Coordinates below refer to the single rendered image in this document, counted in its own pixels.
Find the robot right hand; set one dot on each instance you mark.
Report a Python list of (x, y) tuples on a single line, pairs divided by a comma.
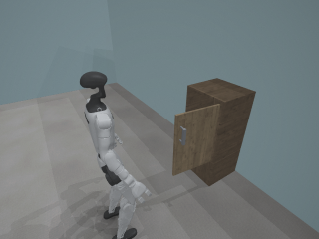
[(137, 190)]

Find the robot left hand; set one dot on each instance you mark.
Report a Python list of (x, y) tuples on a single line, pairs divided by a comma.
[(117, 139)]

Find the right robot shin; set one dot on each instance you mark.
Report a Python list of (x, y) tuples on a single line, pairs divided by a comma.
[(124, 218)]

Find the cupboard door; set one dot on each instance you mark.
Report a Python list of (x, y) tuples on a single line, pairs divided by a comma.
[(200, 125)]

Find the robot right forearm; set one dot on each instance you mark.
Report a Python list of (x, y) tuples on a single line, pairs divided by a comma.
[(115, 166)]

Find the robot right upper arm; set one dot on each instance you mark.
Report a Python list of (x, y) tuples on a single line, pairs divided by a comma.
[(103, 125)]

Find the right robot thigh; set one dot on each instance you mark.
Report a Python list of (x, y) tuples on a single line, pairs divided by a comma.
[(125, 191)]

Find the handle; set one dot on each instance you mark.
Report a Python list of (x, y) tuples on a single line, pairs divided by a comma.
[(183, 136)]

